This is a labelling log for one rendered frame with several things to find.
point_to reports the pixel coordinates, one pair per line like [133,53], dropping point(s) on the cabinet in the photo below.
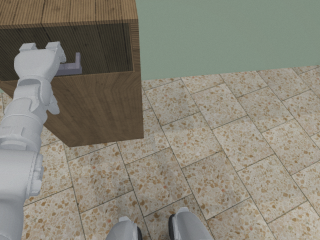
[93,108]

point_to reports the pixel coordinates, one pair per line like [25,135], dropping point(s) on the left robot forearm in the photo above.
[22,123]

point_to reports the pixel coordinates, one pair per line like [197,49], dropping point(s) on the handle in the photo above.
[70,68]

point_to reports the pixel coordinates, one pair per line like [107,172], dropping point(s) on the left robot shin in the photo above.
[124,218]

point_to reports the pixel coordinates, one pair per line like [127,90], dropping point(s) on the drawer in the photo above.
[103,48]

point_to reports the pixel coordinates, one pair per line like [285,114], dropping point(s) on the right robot shin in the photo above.
[182,209]

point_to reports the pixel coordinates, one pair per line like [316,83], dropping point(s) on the left robot upper arm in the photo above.
[21,174]

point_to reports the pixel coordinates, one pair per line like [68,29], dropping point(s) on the robot shin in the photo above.
[124,218]
[182,209]

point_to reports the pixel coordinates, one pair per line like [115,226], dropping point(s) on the robot left hand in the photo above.
[41,62]

